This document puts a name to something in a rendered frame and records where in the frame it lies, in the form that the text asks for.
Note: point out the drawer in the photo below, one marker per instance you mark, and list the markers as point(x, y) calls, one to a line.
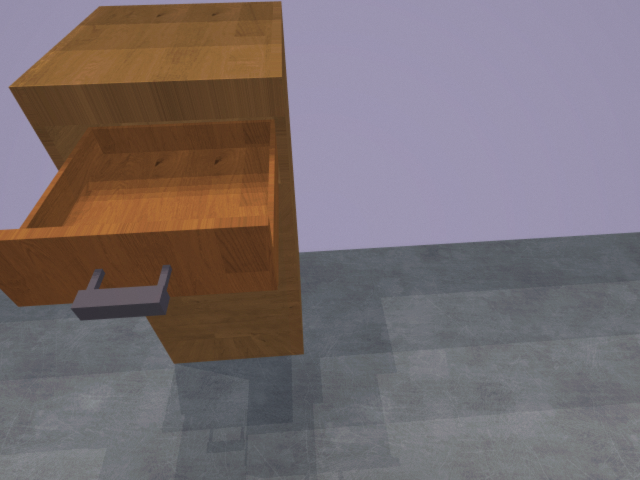
point(200, 197)

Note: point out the cabinet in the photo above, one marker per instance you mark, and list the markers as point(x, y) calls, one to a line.
point(183, 63)

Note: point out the handle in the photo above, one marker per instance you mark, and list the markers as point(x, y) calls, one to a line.
point(94, 303)

